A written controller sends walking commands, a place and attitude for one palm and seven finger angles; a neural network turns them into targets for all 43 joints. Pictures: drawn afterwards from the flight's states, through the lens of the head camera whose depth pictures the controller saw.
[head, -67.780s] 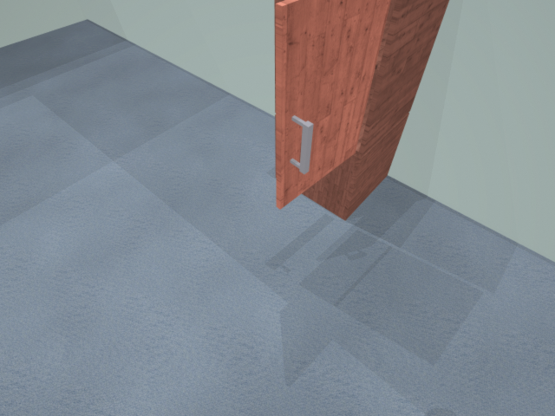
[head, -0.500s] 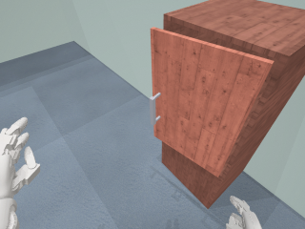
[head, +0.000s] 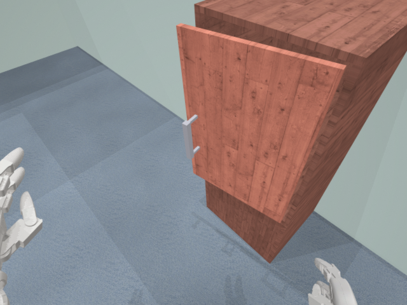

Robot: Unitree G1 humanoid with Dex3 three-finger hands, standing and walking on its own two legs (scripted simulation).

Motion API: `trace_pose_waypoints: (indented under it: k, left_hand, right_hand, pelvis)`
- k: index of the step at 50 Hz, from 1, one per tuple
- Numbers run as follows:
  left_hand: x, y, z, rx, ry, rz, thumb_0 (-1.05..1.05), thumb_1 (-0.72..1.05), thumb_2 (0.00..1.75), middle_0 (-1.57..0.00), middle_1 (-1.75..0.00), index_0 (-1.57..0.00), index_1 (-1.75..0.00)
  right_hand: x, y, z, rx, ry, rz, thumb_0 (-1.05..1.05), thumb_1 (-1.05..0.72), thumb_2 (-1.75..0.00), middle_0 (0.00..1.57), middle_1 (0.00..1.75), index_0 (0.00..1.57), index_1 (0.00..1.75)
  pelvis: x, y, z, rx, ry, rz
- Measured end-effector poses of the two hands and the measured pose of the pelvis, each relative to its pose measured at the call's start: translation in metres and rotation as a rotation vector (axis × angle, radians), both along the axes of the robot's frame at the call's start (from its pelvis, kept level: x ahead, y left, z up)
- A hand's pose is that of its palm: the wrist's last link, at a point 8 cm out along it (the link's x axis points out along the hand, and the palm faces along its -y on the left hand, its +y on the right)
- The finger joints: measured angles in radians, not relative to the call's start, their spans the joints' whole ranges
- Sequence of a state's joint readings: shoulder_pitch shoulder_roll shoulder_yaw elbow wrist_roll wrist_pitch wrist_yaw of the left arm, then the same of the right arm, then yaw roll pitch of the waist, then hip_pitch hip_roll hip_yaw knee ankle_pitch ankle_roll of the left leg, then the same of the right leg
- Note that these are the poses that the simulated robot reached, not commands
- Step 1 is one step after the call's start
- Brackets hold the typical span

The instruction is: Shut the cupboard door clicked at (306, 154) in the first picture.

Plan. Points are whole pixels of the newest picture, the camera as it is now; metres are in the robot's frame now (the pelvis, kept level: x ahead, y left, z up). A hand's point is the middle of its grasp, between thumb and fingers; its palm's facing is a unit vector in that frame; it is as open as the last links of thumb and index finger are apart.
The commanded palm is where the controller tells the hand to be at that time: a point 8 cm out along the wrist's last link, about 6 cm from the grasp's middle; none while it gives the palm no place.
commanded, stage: step back with the hand held close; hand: left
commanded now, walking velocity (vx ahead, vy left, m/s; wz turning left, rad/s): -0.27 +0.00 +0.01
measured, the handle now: (192, 137) +0.63 +0.09 -0.09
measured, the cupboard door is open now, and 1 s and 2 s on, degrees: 10 10 10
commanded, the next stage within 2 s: stop stepping back and stand still in 1.08 s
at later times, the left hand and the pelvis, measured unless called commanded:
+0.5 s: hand out of the picture +0.13 +0.30 +0.15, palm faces +0.45 -0.76 -0.48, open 7.4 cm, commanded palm +0.07 +0.32 +0.18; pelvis -0.07 +0.02 -0.01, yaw +1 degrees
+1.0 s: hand out of the picture +0.03 +0.32 +0.18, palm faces +0.54 -0.72 -0.45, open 7.4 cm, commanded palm -0.04 +0.33 +0.18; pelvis -0.15 +0.02 -0.03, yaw +5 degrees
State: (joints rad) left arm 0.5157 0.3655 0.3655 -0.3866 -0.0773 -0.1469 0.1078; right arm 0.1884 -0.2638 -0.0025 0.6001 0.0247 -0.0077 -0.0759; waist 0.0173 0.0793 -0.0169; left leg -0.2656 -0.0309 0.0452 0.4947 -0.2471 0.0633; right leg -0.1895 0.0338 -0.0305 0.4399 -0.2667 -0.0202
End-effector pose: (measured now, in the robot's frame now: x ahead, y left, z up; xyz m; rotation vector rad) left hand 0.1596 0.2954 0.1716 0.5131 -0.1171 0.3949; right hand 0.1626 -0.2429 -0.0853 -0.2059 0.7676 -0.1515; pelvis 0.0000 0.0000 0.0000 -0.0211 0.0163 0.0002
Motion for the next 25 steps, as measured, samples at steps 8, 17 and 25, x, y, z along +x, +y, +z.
trace_pose_waypoints:
  k: [8,17,25]
  left_hand:
    - [0.001,0.008,0.015,0.089,-0.019,-0.058,0.01,0.89,0.90,-0.21,-0.30,-0.21,-0.30]
    - [-0.034,0.022,0.002,0.061,-0.027,-0.053,0.01,0.89,0.90,-0.21,-0.30,-0.21,-0.30]
    - [-0.074,0.035,0.002,0.089,-0.110,-0.001,0.01,0.89,0.90,-0.21,-0.30,-0.21,-0.31]
  right_hand:
    - [-0.012,0.000,0.005,-0.010,-0.002,-0.062,0.01,-0.91,-0.90,0.20,0.30,0.20,0.30]
    - [-0.041,0.011,0.013,-0.042,-0.026,-0.050,0.01,-0.91,-0.90,0.20,0.30,0.20,0.30]
    - [-0.069,0.023,0.008,-0.066,-0.031,0.011,0.01,-0.91,-0.90,0.21,0.30,0.20,0.30]
  pelvis:
    - [-0.011,0.007,-0.003,0.005,0.013,-0.019]
    - [-0.040,0.017,-0.007,-0.006,0.007,-0.018]
    - [-0.070,0.020,-0.014,-0.017,-0.015,0.011]
